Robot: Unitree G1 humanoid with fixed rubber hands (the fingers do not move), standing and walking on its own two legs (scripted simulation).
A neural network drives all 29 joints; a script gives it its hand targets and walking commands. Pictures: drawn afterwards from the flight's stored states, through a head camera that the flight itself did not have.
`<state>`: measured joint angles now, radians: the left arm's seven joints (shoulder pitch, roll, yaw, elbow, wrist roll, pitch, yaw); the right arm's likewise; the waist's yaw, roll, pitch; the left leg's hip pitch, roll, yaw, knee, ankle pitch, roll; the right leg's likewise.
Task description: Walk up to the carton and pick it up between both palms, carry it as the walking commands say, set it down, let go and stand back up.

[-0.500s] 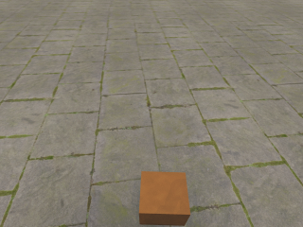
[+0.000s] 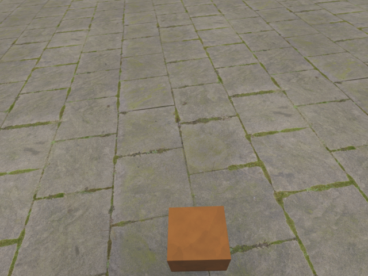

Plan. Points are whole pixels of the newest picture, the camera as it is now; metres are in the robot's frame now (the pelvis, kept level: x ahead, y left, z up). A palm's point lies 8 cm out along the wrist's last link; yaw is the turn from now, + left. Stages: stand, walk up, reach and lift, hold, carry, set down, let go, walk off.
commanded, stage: walk up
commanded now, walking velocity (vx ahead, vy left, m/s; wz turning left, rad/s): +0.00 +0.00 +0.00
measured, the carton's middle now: (197, 238) +0.42 +0.01 -0.66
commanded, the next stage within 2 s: stand in 0.24 s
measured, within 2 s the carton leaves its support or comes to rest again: neither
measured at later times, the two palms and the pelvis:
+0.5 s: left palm out of the picture -0.01 +0.22 -0.14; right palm out of the picture -0.03 -0.21 -0.15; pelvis -0.01 +0.00 +0.00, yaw +0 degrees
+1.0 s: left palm out of the picture +0.14 +0.22 -0.14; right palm out of the picture +0.15 -0.22 -0.14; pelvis +0.00 +0.00 -0.02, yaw +1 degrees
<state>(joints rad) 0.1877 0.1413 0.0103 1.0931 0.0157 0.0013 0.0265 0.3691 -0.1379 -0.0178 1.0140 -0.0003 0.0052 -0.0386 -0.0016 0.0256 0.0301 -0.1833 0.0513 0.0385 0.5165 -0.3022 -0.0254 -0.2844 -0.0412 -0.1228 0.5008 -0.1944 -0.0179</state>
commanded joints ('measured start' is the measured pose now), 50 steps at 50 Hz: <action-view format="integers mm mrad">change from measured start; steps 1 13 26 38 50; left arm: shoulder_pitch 70 129 146 -98 -222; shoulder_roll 81 99 115 146 156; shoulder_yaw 24 32 37 12 133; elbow -42 -53 -65 -434 -649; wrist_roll -12 -7 -6 1 -1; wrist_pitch -2 -9 -20 537 275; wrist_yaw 6 4 -4 -71 -91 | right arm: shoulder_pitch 53 60 57 -239 -326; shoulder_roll -97 -89 -112 -129 -137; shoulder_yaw -9 -5 -8 53 -95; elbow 21 15 16 -486 -629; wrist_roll -19 -25 -31 65 -30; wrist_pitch -24 -24 -31 569 318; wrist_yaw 5 7 5 41 53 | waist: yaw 12 11 11 30 3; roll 60 -16 -39 5 -64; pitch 10 56 65 6 -423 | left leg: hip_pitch -111 -143 -153 -547 -645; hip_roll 102 59 52 -31 -100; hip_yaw -131 -97 -86 -54 -56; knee -266 -230 -205 7 263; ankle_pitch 89 -8 -68 -207 251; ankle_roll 51 43 40 105 61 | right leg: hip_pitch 187 140 95 75 70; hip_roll -59 -78 -85 31 45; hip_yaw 68 127 151 132 187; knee -106 -169 -183 72 339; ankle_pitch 3 -96 -151 -198 429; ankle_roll -3 0 4 -11 -10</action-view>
